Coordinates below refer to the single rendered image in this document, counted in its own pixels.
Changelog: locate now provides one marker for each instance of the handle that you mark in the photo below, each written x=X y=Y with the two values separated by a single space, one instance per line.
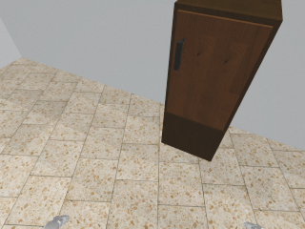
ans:
x=178 y=52

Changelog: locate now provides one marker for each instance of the cupboard door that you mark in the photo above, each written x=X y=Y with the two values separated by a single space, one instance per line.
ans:
x=217 y=58

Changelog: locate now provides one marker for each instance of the robot left hand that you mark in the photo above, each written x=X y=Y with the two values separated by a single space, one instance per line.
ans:
x=57 y=222

